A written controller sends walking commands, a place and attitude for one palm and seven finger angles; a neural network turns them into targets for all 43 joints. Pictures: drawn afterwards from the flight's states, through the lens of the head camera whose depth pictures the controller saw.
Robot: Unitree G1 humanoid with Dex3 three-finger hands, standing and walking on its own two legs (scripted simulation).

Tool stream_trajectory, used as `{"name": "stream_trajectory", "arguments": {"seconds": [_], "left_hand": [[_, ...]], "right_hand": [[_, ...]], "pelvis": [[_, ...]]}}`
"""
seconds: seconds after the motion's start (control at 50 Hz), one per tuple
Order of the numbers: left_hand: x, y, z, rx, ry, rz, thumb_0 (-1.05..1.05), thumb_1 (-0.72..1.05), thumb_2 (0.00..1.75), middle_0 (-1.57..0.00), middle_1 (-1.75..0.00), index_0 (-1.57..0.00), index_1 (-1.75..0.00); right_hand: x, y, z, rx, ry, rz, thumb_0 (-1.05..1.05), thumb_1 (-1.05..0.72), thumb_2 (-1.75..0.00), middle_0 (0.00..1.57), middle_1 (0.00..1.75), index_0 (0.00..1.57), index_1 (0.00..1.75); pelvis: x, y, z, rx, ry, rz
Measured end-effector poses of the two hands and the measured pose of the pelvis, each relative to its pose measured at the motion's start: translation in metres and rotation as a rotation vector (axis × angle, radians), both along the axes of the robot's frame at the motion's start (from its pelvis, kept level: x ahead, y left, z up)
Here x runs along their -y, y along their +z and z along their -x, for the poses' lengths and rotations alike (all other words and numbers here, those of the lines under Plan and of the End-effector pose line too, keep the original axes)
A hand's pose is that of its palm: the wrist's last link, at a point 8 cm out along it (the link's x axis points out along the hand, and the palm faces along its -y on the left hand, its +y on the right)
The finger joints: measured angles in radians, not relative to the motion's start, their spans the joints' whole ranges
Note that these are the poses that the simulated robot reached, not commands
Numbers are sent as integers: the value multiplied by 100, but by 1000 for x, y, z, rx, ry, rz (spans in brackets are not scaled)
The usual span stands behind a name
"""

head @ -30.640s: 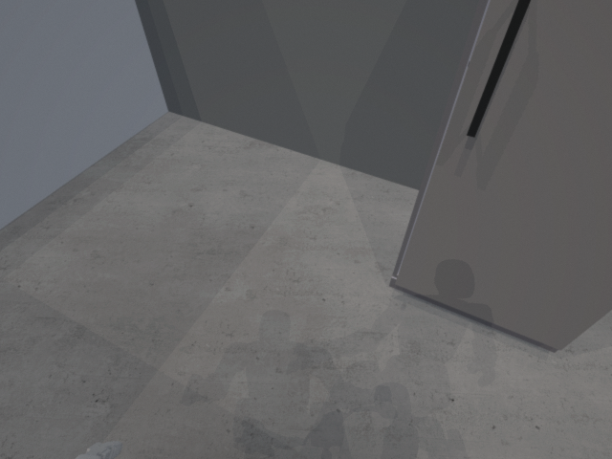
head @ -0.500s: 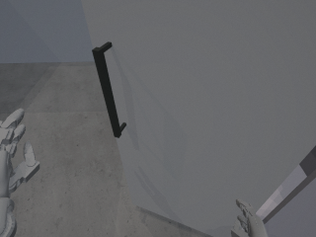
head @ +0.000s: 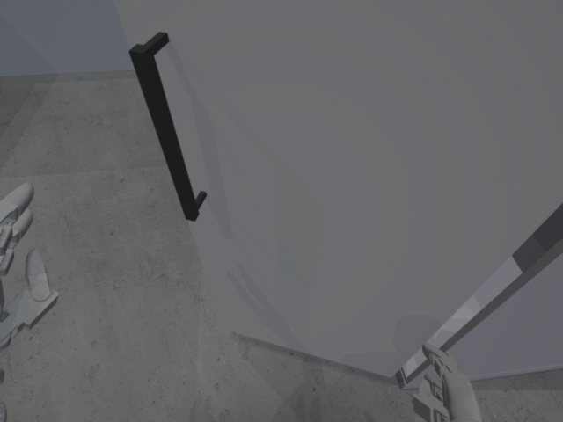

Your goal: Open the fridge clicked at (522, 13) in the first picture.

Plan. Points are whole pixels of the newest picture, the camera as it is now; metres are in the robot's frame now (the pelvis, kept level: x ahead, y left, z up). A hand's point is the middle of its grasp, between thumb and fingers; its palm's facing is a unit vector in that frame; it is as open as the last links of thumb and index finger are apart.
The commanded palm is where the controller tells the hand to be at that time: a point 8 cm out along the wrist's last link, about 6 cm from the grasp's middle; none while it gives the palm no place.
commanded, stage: step back with the hand held close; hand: left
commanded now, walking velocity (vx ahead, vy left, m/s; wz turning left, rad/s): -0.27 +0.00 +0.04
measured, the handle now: (178, 143) +0.44 +0.19 +0.16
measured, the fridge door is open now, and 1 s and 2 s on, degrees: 68 68 68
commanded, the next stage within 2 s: stop stepping back and stand still in 1.14 s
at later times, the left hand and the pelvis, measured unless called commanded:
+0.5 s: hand out of the picture +0.13 +0.28 +0.17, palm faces +0.48 -0.75 -0.46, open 7.4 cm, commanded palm +0.06 +0.31 +0.18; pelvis -0.06 +0.01 -0.01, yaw +3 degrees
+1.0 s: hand out of the picture +0.07 +0.28 +0.18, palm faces +0.42 -0.77 -0.48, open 7.4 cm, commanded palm +0.02 +0.31 +0.18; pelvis -0.13 +0.01 +0.00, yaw -1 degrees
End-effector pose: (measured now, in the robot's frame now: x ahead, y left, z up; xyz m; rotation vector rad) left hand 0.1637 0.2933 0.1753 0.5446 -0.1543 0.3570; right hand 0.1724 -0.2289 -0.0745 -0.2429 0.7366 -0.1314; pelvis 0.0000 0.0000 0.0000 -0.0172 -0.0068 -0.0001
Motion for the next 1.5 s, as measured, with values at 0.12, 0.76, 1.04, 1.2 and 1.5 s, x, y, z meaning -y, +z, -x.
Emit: {"name": "stream_trajectory", "arguments": {"seconds": [0.12,0.76,1.04,1.2,1.5], "left_hand": [[-12,7,21,22,2,-54,1,89,90,-21,-30,-22,-30],[-30,4,93,183,3,-37,1,89,90,-21,-30,-21,-30],[-15,20,134,153,-59,-58,1,89,90,-21,-30,-21,-30],[-19,7,138,135,-128,-13,1,89,90,-21,-30,-21,-30],[-38,7,257,99,5,6,1,89,90,-21,-30,-22,-30]], "right_hand": [[-10,-2,21,-10,3,2,1,-91,-90,20,30,20,30],[-20,2,78,5,47,72,1,-91,-90,20,30,20,30],[-36,1,121,31,80,-7,1,-90,-90,20,30,20,30],[-17,10,177,1,-58,53,1,-91,-90,20,30,20,30],[-7,7,281,-40,-48,78,1,-91,-90,20,30,20,30]], "pelvis": [[-5,-2,18,-9,5,4],[-19,-11,84,-2,45,22],[-14,-3,138,-54,-35,36],[-23,-3,161,-33,-41,10],[-27,2,236,-4,-34,2]]}}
